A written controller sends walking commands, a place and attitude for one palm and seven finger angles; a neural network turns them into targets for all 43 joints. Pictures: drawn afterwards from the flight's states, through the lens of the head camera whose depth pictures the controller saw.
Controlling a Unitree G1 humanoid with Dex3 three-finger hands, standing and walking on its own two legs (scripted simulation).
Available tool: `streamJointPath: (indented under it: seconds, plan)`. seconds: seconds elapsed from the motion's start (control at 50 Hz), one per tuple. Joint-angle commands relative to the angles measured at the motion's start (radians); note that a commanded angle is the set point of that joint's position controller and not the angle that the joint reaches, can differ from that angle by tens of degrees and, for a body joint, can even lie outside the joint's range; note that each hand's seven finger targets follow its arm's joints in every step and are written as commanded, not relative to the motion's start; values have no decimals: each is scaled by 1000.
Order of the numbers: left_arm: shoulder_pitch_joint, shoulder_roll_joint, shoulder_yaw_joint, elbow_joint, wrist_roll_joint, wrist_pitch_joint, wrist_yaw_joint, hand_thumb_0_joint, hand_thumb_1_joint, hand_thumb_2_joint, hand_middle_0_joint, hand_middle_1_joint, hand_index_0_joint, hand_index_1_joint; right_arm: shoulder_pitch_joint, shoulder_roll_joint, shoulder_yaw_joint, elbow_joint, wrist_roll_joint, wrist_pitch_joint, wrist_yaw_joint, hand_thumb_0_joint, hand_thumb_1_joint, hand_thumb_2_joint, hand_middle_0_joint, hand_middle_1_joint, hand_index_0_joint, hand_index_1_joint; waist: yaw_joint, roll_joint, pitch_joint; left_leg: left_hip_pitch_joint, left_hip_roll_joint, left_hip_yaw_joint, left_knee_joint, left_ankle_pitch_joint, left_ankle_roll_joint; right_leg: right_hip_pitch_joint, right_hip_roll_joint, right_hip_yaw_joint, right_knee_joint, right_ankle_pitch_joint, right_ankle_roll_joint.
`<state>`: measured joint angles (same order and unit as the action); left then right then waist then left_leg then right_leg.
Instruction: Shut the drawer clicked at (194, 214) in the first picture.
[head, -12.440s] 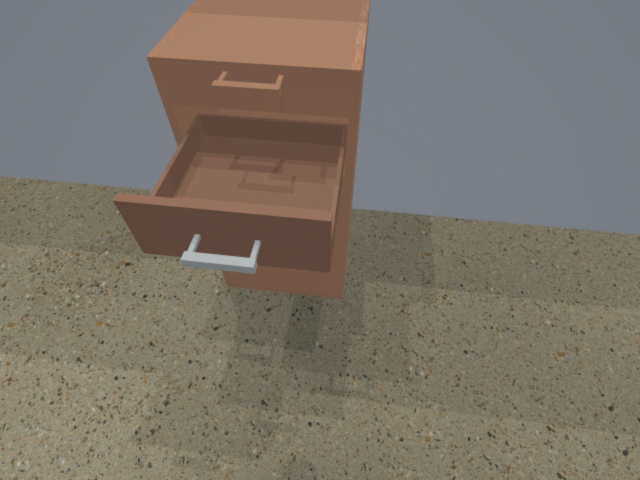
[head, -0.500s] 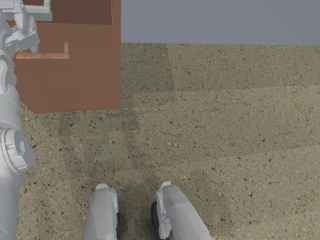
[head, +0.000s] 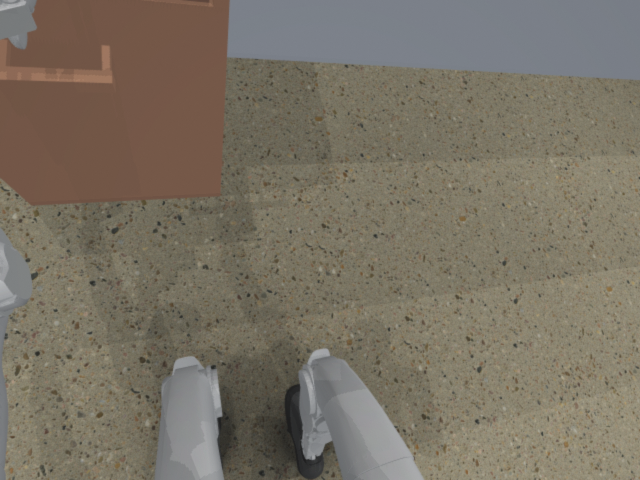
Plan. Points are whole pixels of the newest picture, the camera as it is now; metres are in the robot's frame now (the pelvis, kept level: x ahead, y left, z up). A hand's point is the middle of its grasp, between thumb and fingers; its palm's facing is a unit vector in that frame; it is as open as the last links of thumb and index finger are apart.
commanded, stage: pull the fist back off the drawer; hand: left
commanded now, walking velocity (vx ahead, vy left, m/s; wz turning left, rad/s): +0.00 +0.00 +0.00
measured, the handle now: out of the picture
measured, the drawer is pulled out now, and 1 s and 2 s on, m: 0.00 0.00 0.00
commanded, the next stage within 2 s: draw the hand back to the body in 0.64 s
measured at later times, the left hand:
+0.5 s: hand (33, 7) +0.58 +0.22 +0.08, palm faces +0.06 -1.00 -0.01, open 3.1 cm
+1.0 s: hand out of the picture +0.50 +0.23 +0.12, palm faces +0.06 -1.00 -0.03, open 3.3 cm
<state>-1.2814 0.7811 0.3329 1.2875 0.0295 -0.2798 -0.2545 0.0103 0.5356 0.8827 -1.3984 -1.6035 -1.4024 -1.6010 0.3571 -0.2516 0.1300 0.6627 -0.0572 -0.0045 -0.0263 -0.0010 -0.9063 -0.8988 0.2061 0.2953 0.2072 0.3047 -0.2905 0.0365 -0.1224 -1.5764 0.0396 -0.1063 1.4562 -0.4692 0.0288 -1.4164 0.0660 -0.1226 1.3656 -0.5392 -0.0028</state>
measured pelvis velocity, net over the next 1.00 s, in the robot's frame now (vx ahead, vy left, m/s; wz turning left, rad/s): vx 0.06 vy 0.00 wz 0.03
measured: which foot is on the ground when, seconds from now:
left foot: down 0.00-1.00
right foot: down 0.00-1.00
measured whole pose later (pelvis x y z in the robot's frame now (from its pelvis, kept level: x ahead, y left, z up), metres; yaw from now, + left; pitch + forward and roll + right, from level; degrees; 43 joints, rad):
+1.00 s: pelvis +0.06 +0.00 +0.08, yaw +2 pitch +25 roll -4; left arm -0.52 0.42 0.37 0.67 -0.18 -0.27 -0.26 0.02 0.90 0.90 -1.40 -1.60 -1.40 -1.60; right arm 0.33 -0.24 0.03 0.58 0.03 0.08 0.02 0.00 -0.91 -0.90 0.20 0.29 0.20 0.30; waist -0.12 0.04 -0.14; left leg -1.09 0.05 -0.02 1.15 -0.49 0.02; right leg -0.98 0.07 -0.03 1.08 -0.53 0.00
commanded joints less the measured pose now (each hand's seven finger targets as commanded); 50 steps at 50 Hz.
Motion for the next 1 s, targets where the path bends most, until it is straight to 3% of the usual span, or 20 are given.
streamJointPath:
  seconds: [0.0,0.04,0.1,0.2,0.24,0.26,0.32,0.44,0.5,0.56,0.6,0.72,0.76,0.82,0.86,0.92,0.96,0.98]
  plan:
    - [-613,140,8,-266,-19,-51,40,0,900,900,-1400,-1600,-1400,-1600,227,-246,-82,-10,-2,-11,-16,0,-900,-900,200,300,200,300,-85,387,-552,757,36,-97,-204,19,12,-21,8,37,-181,62,-37]
    - [-618,137,14,-278,-19,-51,42,0,900,900,-1400,-1600,-1400,-1600,233,-242,-84,-13,-4,-14,-12,0,-900,-900,200,300,200,300,-80,400,-557,763,33,-99,-204,27,12,-21,7,36,-179,65,-39]
    - [-589,133,21,-249,-20,-35,44,0,900,900,-1400,-1600,-1400,-1600,232,-245,-84,-20,-4,-11,-7,0,-900,-900,200,300,200,300,-76,364,-521,733,31,-99,-212,-6,11,-12,9,35,-187,52,-38]
    - [-556,125,36,-282,-21,-38,44,0,900,900,-1400,-1600,-1400,-1600,239,-241,-93,-27,-7,-6,4,0,-900,-900,200,300,200,300,-50,379,-546,771,32,-103,-221,27,5,-4,8,32,-184,67,-41]
    - [-522,135,66,-320,-27,-48,43,0,900,900,-1400,-1600,-1400,-1600,245,-240,-101,-32,-8,-5,11,0,-900,-900,200,300,200,300,-28,382,-601,820,34,-113,-225,79,1,8,8,28,-175,87,-44]
    - [-499,110,52,-333,-34,-47,39,0,900,900,-1400,-1600,-1400,-1600,240,-238,-104,-33,-4,-3,17,0,-900,-900,200,300,200,300,-22,394,-612,842,35,-112,-230,96,-2,9,9,28,-181,95,-45]
    - [-437,124,78,-325,-45,-46,37,0,900,900,-1400,-1600,-1400,-1600,235,-235,-105,-37,1,4,22,0,-900,-900,200,300,200,300,-9,330,-560,790,32,-90,-240,68,3,62,10,36,-205,80,-39]
    - [-273,112,115,-390,-59,-82,36,0,900,900,-1400,-1600,-1400,-1600,225,-221,-117,-53,7,19,36,0,-900,-900,200,300,200,300,41,311,-602,835,30,-64,-244,190,1,140,11,42,-216,132,-41]
    - [-138,112,146,-403,-79,-95,28,0,900,900,-1400,-1600,-1400,-1600,210,-215,-124,-69,16,31,42,0,-900,-900,200,300,200,300,75,248,-610,808,25,-30,-244,248,3,237,13,53,-237,168,-35]
    - [-115,77,126,-423,-86,-117,25,0,900,900,-1400,-1600,-1400,-1600,200,-209,-130,-67,21,40,44,0,-900,-900,200,300,200,300,71,236,-568,798,24,-15,-244,278,6,254,12,59,-245,197,-32]
    - [-98,72,138,-416,-99,-129,24,0,900,900,-1400,-1600,-1400,-1600,198,-207,-137,-65,23,44,42,0,-900,-900,200,300,200,300,69,184,-563,776,20,-5,-238,285,10,291,13,67,-254,216,-27]
    - [-75,30,114,-380,-109,-166,3,0,900,900,-1400,-1600,-1400,-1600,193,-203,-146,-52,25,59,38,0,-900,-900,200,300,200,300,60,166,-540,784,15,9,-221,345,13,298,11,74,-250,276,-27]
    - [29,19,127,-522,-127,-181,-9,0,900,900,-1400,-1600,-1400,-1600,176,-198,-159,-86,33,68,44,0,-900,-900,200,300,200,300,130,256,-685,933,10,14,-251,466,0,369,5,75,-252,357,-35]
    - [231,4,134,-708,-174,-134,-23,0,900,900,-1400,-1600,-1400,-1600,152,-189,-171,-135,61,80,51,0,-900,-900,200,300,200,300,181,227,-765,1028,2,25,-311,579,-2,538,10,78,-304,485,-30]
    - [364,-45,111,-766,-202,-83,-24,0,900,900,-1400,-1600,-1400,-1600,141,-183,-173,-153,78,82,48,0,-900,-900,200,300,200,300,180,155,-702,1025,0,36,-347,600,3,598,10,75,-344,542,-21]
    - [421,-85,96,-892,-239,-52,2,0,900,900,-1400,-1600,-1400,-1600,103,-174,-175,-170,93,68,35,0,-900,-900,200,300,200,300,178,96,-614,1013,-10,57,-403,516,10,679,12,78,-407,541,-13]
    - [458,-106,88,-946,-249,-65,21,0,900,900,-1400,-1600,-1400,-1600,86,-166,-173,-167,94,52,22,0,-900,-900,200,300,200,300,178,113,-575,1046,-12,65,-429,523,8,701,8,81,-430,558,-12]
    - [490,-148,56,-955,-254,-71,23,0,900,900,-1400,-1600,-1400,-1600,77,-160,-171,-167,94,45,20,0,-900,-900,200,300,200,300,175,117,-526,1061,-14,68,-447,517,6,704,8,79,-448,548,-12]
